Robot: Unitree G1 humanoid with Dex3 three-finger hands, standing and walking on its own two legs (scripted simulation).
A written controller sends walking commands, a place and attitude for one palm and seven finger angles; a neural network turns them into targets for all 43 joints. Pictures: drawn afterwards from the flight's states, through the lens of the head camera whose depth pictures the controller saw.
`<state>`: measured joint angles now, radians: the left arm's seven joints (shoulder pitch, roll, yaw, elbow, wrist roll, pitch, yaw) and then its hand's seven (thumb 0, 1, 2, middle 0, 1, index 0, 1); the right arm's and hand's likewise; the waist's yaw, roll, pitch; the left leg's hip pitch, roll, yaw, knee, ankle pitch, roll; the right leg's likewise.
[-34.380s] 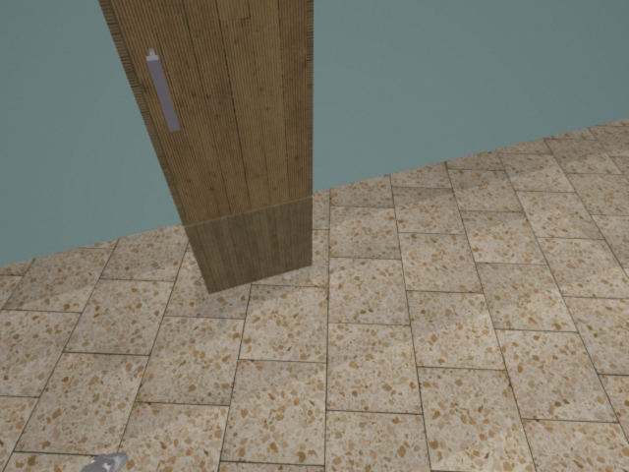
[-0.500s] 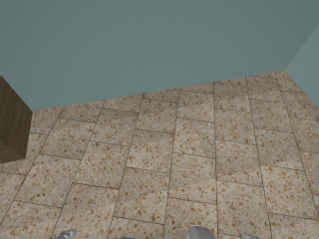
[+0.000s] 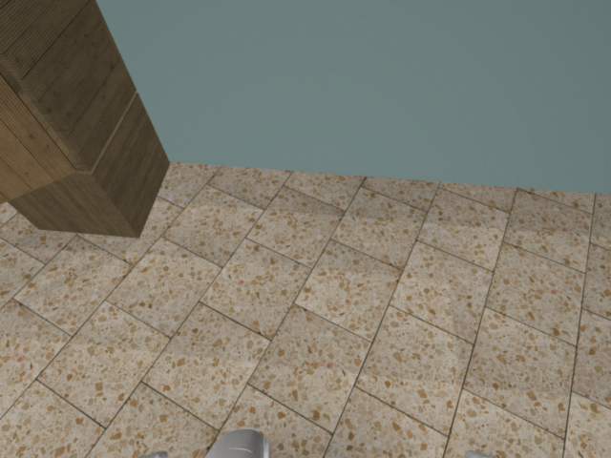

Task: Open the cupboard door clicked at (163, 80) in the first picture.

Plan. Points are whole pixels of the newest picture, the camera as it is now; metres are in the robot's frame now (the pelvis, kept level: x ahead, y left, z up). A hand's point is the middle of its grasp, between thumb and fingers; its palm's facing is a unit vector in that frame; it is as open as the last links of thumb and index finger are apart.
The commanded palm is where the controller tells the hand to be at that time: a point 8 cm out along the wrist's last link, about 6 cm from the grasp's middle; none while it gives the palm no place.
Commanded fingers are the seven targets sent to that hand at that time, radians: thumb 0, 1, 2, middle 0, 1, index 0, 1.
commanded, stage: turn to face it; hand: left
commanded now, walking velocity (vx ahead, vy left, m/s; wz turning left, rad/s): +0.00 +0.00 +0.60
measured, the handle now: out of the picture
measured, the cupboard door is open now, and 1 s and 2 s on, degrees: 41 41 41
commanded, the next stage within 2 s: take the last steps up to it in 0.90 s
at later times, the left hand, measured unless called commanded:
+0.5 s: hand out of the picture +0.11 +0.23 -0.15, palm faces +0.25 -0.94 -0.25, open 7.4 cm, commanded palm none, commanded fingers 0.00 0.90 0.90 -0.20 -0.30 -0.20 -0.30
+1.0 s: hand out of the picture -0.06 +0.19 -0.19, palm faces +0.56 -0.79 -0.24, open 7.3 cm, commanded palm none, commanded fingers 0.00 0.90 0.90 -0.20 -0.30 -0.20 -0.30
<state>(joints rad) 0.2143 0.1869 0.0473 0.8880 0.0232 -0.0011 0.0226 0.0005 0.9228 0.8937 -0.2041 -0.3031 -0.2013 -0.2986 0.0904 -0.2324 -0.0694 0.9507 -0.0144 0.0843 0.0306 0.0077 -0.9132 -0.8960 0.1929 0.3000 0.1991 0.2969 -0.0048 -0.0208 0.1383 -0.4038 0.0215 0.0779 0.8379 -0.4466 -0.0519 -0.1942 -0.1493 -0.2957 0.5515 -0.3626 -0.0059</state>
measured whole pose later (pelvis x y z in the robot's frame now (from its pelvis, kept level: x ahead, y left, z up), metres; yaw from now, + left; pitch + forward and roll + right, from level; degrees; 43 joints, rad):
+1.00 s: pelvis +0.04 +0.01 -0.01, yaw +32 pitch +1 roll +1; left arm 0.27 0.24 0.06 0.97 0.01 0.03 0.02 0.00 0.91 0.89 -0.20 -0.30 -0.20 -0.30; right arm 0.05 -0.22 -0.05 0.93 -0.02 0.03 0.01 0.01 -0.91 -0.90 0.19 0.30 0.20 0.30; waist 0.02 -0.05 0.12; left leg -0.30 -0.01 0.08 0.62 -0.32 0.04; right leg -0.29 -0.15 -0.18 0.82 -0.53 0.05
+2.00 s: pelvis +0.15 +0.23 -0.01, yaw +44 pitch +1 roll +1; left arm 0.33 0.15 0.05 1.13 0.02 0.00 0.00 0.01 0.91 0.89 -0.20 -0.30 -0.20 -0.30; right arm 0.12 -0.16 -0.03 0.97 -0.03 -0.05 -0.01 0.00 -0.91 -0.90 0.19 0.30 0.20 0.30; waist 0.04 -0.04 0.10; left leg -0.33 0.00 0.19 0.58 -0.27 0.08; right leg -0.43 -0.14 -0.05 1.26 -0.41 0.00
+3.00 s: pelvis +0.29 +0.43 +0.00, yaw +38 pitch +1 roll -1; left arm 0.19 0.22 0.07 0.99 0.01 0.07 0.02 0.00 0.92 0.89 -0.20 -0.30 -0.19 -0.30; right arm 0.10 -0.17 -0.03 0.96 -0.03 0.01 -0.05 0.00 -0.92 -0.90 0.20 0.30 0.20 0.30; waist 0.01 -0.03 0.09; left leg -0.38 0.06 0.07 0.52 -0.16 0.01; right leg -0.45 0.00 0.01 1.17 -0.48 0.04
